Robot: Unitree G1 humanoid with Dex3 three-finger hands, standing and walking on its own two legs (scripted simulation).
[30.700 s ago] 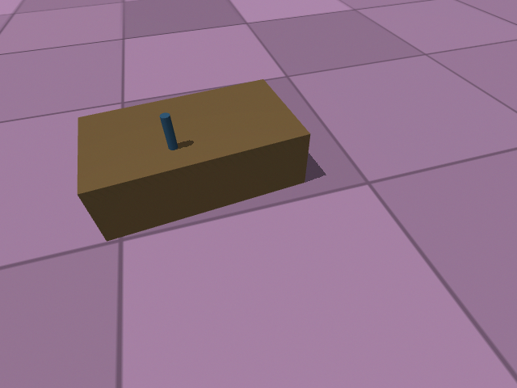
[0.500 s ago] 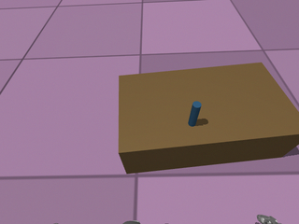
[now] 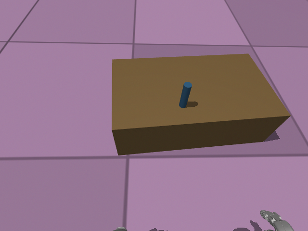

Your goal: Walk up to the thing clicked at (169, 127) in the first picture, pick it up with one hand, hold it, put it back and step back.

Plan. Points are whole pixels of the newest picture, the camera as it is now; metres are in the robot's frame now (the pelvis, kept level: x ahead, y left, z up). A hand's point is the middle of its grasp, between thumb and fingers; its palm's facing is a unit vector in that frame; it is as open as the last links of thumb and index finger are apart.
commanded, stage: step back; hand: right
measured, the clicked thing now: (185, 95) +0.85 -0.19 -0.34
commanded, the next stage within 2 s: stand in 1.90 s
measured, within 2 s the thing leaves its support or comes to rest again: neither
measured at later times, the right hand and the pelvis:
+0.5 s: hand out of the picture -0.06 -0.30 -0.14, palm faces -0.14 +0.90 -0.42, open 7.4 cm; pelvis -0.16 -0.04 +0.00, yaw +5 degrees
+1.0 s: hand out of the picture -0.19 -0.36 -0.16, palm faces -0.19 +0.90 -0.39, open 7.4 cm; pelvis -0.30 -0.09 -0.01, yaw +8 degrees
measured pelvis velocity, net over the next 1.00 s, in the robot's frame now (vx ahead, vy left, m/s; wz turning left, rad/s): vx -0.30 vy -0.09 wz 0.13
